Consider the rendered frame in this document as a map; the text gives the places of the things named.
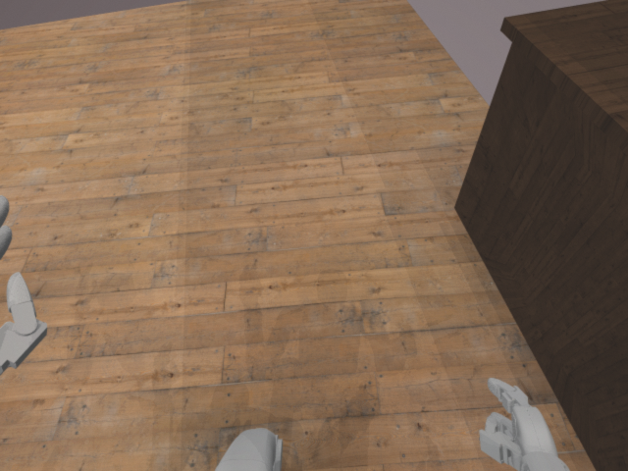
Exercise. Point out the robot left hand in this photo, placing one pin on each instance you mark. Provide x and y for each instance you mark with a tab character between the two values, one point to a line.
17	340

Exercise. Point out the robot left thigh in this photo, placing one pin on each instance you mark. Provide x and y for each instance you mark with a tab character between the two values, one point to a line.
253	450

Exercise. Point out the robot right hand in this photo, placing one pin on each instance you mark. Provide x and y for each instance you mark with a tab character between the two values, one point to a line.
508	441

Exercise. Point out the counter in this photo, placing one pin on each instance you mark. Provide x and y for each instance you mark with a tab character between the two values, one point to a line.
545	202

